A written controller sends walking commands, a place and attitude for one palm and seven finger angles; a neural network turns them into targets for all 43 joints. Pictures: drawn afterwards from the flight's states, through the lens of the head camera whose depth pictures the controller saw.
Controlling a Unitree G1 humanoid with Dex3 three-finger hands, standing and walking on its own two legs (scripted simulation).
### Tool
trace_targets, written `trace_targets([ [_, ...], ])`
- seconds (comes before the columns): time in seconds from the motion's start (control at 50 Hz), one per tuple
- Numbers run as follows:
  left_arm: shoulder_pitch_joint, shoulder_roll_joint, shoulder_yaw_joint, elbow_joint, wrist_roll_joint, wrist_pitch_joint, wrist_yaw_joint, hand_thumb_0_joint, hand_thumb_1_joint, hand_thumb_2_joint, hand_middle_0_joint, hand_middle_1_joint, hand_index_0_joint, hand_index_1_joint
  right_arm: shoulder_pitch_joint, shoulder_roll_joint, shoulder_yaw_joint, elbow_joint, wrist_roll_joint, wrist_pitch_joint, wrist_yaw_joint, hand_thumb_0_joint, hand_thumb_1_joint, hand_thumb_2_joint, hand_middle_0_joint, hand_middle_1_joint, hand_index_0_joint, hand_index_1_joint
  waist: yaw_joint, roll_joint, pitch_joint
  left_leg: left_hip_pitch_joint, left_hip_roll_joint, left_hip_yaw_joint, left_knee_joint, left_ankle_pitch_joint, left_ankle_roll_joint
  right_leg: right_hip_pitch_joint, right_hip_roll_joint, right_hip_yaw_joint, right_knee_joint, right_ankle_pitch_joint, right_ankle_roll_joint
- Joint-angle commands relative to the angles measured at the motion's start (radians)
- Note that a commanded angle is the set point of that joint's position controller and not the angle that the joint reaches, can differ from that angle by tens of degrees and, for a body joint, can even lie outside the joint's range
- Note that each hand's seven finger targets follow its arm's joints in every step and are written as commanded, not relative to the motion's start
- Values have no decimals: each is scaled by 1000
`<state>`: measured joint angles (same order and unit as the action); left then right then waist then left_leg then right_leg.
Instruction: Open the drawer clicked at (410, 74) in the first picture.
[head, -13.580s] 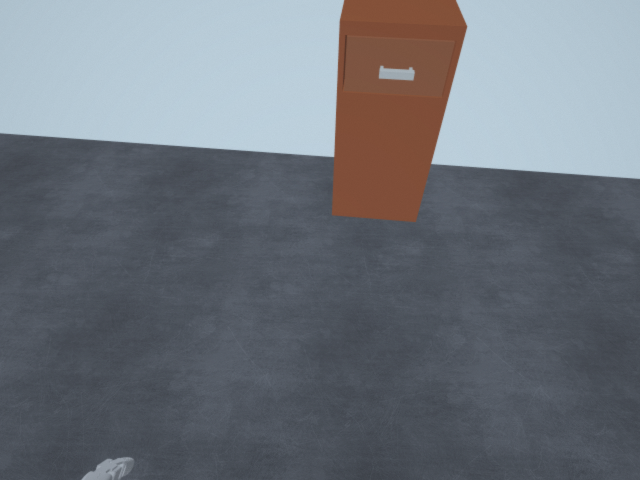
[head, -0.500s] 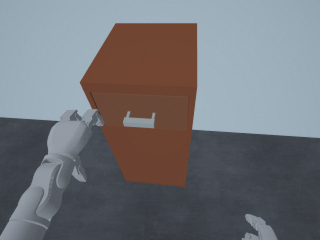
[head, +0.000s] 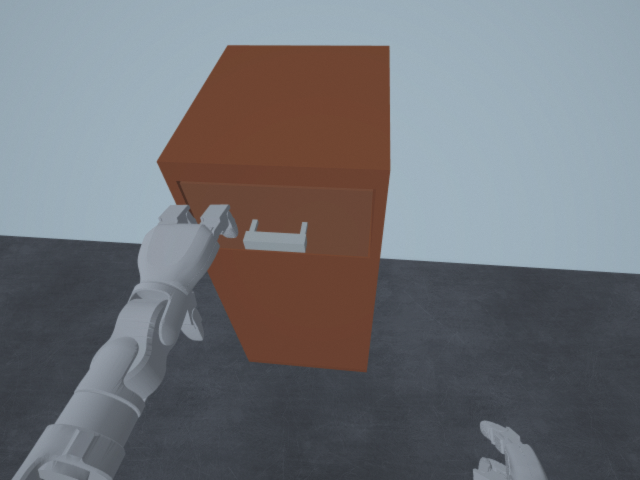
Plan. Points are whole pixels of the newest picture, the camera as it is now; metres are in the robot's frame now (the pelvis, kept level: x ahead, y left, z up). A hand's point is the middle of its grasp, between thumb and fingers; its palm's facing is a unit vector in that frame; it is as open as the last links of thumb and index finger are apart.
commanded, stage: move the hooked fingers above the handle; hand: left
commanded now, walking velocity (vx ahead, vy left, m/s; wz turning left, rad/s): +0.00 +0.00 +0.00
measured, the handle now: (277, 233) +0.53 +0.14 -0.06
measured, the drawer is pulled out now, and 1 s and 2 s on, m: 0.00 0.00 0.00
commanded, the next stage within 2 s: none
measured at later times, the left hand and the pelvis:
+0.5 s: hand (227, 255) +0.40 +0.19 +0.03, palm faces +0.01 -0.07 -1.00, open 13.8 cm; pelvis +0.03 -0.02 -0.01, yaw -1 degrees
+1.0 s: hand (253, 244) +0.45 +0.16 +0.00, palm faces -0.07 -0.03 -1.00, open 13.8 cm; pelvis +0.03 -0.03 -0.02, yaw +0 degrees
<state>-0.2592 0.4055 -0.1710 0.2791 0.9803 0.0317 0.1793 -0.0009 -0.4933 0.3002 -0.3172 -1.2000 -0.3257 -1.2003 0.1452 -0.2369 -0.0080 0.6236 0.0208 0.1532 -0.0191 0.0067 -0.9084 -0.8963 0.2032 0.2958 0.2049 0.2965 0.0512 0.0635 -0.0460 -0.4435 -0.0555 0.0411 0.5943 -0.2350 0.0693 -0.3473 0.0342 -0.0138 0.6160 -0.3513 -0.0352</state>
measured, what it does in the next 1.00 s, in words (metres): stands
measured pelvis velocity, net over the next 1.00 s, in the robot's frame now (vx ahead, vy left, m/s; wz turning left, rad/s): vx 0.03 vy -0.03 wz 0.00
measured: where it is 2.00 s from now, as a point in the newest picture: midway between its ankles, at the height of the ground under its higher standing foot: outside the picture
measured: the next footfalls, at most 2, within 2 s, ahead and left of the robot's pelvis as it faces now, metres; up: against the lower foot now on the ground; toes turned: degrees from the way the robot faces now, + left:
none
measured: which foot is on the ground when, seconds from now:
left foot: down 0.00-1.00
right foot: down 0.00-1.00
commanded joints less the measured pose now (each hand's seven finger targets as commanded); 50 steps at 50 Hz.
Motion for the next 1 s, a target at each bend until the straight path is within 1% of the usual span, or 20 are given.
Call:
trace_targets([
  [0.0,-347,180,131,-76,8,47,49,0,-500,300,-300,-1200,-300,-1200,-60,-127,-40,-124,3,-22,-16,0,-900,-900,200,300,200,300,-14,-97,-256,213,34,-73,-71,121,-31,-44,10,24,-99,132,-13],
  [0.06,-354,194,130,-55,9,60,34,0,-500,300,-300,-1200,-300,-1200,-51,-131,-39,-133,6,-12,-21,0,-900,-900,200,300,200,300,-13,-97,-273,196,27,-58,-55,150,-22,-16,4,36,-92,184,-10],
  [0.08,-364,173,109,-73,9,57,30,0,-500,300,-300,-1200,-300,-1200,-49,-129,-41,-139,5,-11,-21,0,-900,-900,200,300,200,300,-14,-66,-294,211,25,-59,-49,171,-22,-18,3,35,-85,202,-11],
  [0.1,-383,161,98,-67,11,53,26,0,-500,300,-300,-1200,-300,-1200,-45,-129,-44,-137,4,-10,-21,0,-900,-900,200,300,200,300,-23,-74,-294,212,26,-59,-43,175,-22,-22,5,35,-87,205,-11],
  [0.18,-391,177,119,-77,3,3,30,0,-500,300,-300,-1200,-300,-1200,-10,-130,-56,-130,-1,-15,-26,0,-900,-900,200,300,200,300,-28,-59,-326,217,22,-53,-14,233,-14,-12,4,48,-72,291,-9],
  [0.2,-380,202,147,-76,3,-9,34,0,-500,300,-300,-1200,-300,-1200,-5,-133,-58,-129,-2,-15,-27,0,-900,-900,200,300,200,300,-22,-62,-339,208,21,-55,-9,247,-16,0,6,50,-65,302,-11],
  [0.26,-390,203,160,-63,10,-35,59,0,-500,300,-300,-1200,-300,-1200,14,-131,-65,-116,-2,-15,-25,0,-900,-900,200,300,200,300,-26,-54,-339,192,19,-47,10,281,-15,-13,7,54,-47,360,-9],
  [0.32,-389,171,146,-40,16,-33,87,0,-500,300,-300,-1200,-300,-1200,29,-129,-74,-110,0,-16,-17,0,-900,-900,200,300,200,300,-32,-51,-341,181,17,-44,26,302,-16,-26,9,51,-35,388,-10],
  [0.4,-366,204,182,-5,24,-10,115,0,-500,300,-300,-1200,-300,-1200,33,-136,-80,-103,-2,-10,-15,0,-900,-900,200,300,200,300,-25,-76,-398,148,7,-34,44,324,-17,24,5,68,-16,474,-6],
  [0.48,-407,119,97,11,27,14,113,0,-500,300,-300,-1200,-300,-1200,47,-134,-88,-97,1,-10,-7,0,-900,-900,200,300,200,300,-56,-67,-380,171,14,-31,58,351,-14,-23,7,53,-13,490,-2],
  [0.56,-467,121,84,51,29,17,100,0,-500,300,-300,-1200,-300,-1200,52,-135,-84,-89,0,-2,-12,0,-900,-900,200,300,200,300,-75,-106,-381,142,5,-28,70,318,-10,-18,0,61,-12,525,9],
  [0.6,-506,132,91,75,31,8,99,0,-500,300,-300,-1200,-300,-1200,56,-136,-84,-86,-1,1,-16,0,-900,-900,200,300,200,300,-79,-96,-368,124,2,-27,74,300,-10,-23,-1,65,-10,510,5],
  [0.64,-535,169,128,102,43,-9,110,0,-500,300,-300,-1200,-300,-1200,69,-133,-86,-78,-4,2,-20,0,-900,-900,200,300,200,300,-72,-83,-392,122,2,-26,82,298,-10,-26,-2,64,3,511,5],
  [0.72,-576,167,137,166,60,-29,140,0,-500,300,-300,-1200,-300,-1200,72,-123,-83,-70,-7,3,-20,0,-900,-900,200,300,200,300,-71,-77,-412,84,-3,-24,103,286,-12,-36,-6,74,20,535,9],
  [0.76,-597,143,122,214,62,-19,157,0,-500,300,-300,-1200,-300,-1200,83,-120,-84,-65,-6,1,-19,0,-900,-900,200,300,200,300,-80,-73,-405,68,-2,-19,111,273,-13,-58,-6,67,22,522,9],
  [0.82,-632,173,139,307,70,8,169,0,-500,300,-300,-1200,-300,-1200,102,-128,-84,-64,-3,5,-18,0,-900,-900,200,300,200,300,-85,-102,-397,13,-5,-16,113,229,-13,-59,-6,73,21,485,12],
  [0.84,-654,131,98,326,67,19,168,0,-500,300,-300,-1200,-300,-1200,111,-130,-85,-64,-3,6,-19,0,-900,-900,200,300,200,300,-102,-106,-389,20,-2,-16,114,229,-12,-74,-3,65,21,480,10],
  [0.9,-717,129,89,353,58,20,159,0,-500,300,-300,-1200,-300,-1200,131,-134,-90,-58,-4,6,-18,0,-900,-900,200,300,200,300,-118,-104,-429,20,-2,-18,126,233,-10,-72,-3,69,23,481,11],
  [0.94,-763,65,34,375,50,12,146,0,-500,300,-300,-1200,-300,-1200,155,-132,-95,-49,-2,2,-17,0,-900,-900,200,300,200,300,-143,-91,-413,33,2,-20,133,221,-6,-115,-2,64,18,458,12],
  [0.98,-803,77,40,391,51,-8,145,0,-500,300,-300,-1200,-300,-1200,174,-134,-98,-39,-6,0,-19,0,-900,-900,200,300,200,300,-150,-81,-417,26,3,-25,144,213,-5,-138,-1,65,25,439,12],
])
